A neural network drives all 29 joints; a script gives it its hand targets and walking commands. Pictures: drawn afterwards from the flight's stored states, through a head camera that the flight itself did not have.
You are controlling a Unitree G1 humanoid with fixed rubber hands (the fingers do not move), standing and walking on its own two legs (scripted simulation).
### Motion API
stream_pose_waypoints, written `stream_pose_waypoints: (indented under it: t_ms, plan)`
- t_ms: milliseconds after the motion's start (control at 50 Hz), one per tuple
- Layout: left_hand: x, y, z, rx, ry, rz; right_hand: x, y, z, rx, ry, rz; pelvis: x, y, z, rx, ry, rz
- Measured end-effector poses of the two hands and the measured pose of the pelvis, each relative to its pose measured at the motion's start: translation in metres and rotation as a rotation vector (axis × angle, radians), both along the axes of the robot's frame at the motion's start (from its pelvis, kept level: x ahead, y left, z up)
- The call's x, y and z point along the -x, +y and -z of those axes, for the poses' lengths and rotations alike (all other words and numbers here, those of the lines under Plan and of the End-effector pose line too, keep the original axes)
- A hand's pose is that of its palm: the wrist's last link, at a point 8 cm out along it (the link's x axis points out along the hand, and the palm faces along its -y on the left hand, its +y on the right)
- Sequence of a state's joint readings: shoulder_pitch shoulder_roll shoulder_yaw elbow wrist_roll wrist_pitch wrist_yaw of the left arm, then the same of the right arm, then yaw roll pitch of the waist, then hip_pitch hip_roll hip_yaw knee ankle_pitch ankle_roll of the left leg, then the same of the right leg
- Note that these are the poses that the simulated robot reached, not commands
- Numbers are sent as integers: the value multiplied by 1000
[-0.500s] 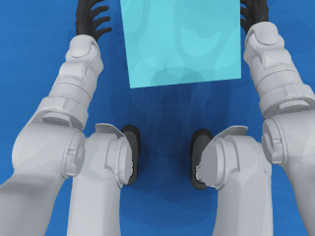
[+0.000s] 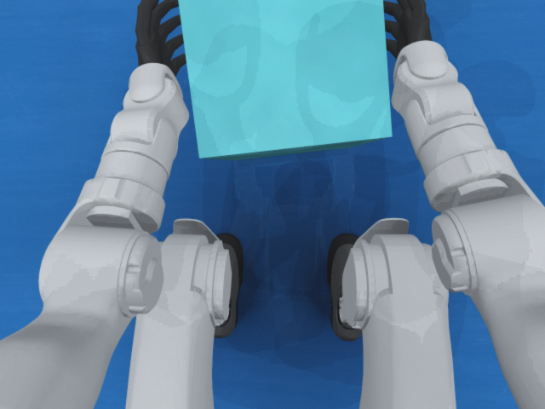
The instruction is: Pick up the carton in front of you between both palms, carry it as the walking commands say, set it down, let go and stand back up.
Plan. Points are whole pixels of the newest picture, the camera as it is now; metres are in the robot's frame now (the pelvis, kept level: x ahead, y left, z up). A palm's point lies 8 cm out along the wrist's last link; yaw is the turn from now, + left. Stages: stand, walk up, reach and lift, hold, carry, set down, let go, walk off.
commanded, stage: reach and lift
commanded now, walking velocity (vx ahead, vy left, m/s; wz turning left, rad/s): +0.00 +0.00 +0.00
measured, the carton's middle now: (284, 81) +0.52 -0.01 -0.21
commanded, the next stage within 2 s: none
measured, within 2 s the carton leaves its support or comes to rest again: neither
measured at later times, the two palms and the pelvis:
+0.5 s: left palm (59, 19) +0.49 +0.12 +0.07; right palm out of the picture +0.48 -0.18 +0.06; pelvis +0.02 +0.01 +0.12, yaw -3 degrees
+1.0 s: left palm out of the picture +0.45 +0.13 +0.23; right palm out of the picture +0.44 -0.17 +0.22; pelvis +0.06 +0.01 +0.26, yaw -4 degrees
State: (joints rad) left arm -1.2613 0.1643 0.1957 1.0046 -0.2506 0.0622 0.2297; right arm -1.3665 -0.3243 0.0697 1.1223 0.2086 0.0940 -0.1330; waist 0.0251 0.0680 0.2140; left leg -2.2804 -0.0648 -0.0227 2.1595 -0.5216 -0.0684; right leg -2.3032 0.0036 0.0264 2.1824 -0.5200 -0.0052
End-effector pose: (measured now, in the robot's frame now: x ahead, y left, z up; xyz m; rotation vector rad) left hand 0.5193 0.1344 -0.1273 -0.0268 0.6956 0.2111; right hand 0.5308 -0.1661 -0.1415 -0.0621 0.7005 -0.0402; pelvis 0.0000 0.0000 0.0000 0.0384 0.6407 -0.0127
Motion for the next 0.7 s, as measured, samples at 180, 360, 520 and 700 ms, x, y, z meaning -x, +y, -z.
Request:
stream_pose_waypoints:
  t_ms: [180,360,520,700]
  plan:
    - [20,-12,-87,42,-48,2,23,-13,-99,-26,-41,68,-3,4,-37,2,14,28]
    - [29,-17,-156,39,-29,36,41,-16,-166,-26,-15,98,-9,8,-90,3,72,44]
    - [34,-14,-200,37,-44,44,49,-14,-207,-33,-29,110,-18,9,-129,6,89,48]
    - [44,-12,-253,47,-50,45,63,-11,-260,-46,-34,132,-34,9,-172,15,47,50]
